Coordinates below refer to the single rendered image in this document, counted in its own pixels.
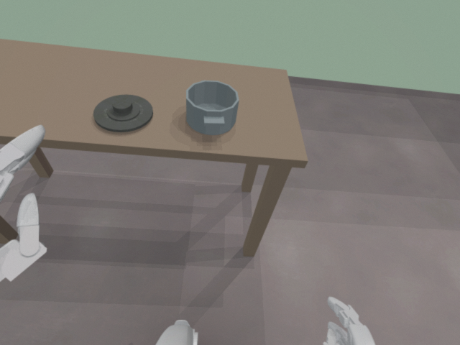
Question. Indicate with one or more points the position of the table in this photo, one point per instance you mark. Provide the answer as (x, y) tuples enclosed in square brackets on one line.
[(59, 87)]

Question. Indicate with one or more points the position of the pot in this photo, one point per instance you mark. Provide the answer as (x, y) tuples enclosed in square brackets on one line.
[(211, 107)]

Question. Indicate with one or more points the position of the lid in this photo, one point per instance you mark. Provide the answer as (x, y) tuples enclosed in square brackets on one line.
[(108, 119)]

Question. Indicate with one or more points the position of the knob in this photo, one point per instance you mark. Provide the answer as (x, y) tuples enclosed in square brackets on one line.
[(122, 105)]

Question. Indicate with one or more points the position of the left robot shin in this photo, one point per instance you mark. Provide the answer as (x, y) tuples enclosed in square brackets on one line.
[(182, 322)]

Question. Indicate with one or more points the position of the left robot thigh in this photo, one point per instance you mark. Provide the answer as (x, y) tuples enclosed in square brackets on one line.
[(178, 335)]

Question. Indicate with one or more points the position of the robot left hand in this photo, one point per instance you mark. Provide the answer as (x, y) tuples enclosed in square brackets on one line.
[(17, 256)]

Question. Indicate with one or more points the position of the robot right hand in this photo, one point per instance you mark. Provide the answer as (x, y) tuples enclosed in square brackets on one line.
[(357, 334)]

